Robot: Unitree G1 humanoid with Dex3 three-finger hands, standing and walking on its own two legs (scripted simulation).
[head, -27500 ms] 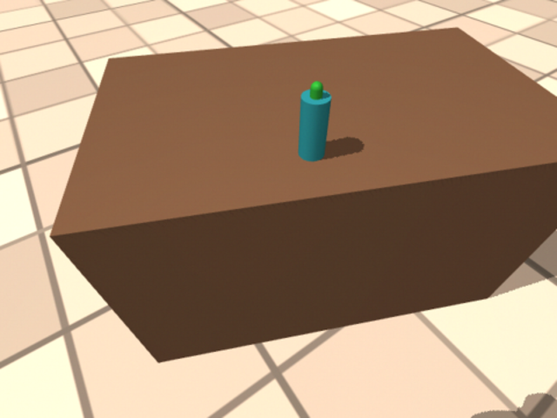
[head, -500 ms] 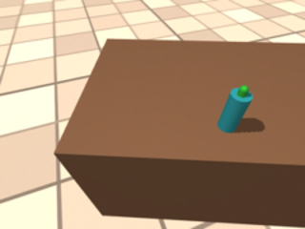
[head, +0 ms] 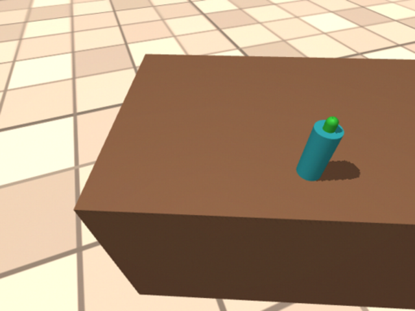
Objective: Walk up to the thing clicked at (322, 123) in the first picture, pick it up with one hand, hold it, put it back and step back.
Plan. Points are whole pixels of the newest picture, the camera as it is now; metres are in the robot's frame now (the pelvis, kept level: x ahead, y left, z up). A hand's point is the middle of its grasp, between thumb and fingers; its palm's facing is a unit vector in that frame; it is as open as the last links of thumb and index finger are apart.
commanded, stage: stand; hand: right
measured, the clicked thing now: (319, 147) +0.46 -0.24 +0.06
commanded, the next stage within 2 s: step back in 0.92 s
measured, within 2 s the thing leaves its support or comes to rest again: neither
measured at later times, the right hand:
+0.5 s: hand out of the picture +0.07 -0.25 -0.16, palm faces -0.03 +0.94 -0.34, open 7.4 cm
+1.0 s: hand out of the picture +0.07 -0.26 -0.16, palm faces -0.01 +0.94 -0.34, open 7.4 cm
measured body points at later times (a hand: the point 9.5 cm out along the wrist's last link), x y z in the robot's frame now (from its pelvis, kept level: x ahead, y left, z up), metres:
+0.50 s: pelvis +0.00 +0.00 +0.00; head +0.01 +0.00 +0.45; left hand +0.07 +0.30 -0.13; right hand +0.07 -0.30 -0.13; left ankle -0.01 +0.13 -0.75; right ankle +0.01 -0.14 -0.75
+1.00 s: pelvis -0.01 +0.00 +0.00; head +0.03 +0.00 +0.44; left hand +0.07 +0.30 -0.13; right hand +0.07 -0.31 -0.14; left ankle -0.01 +0.13 -0.75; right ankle +0.01 -0.14 -0.75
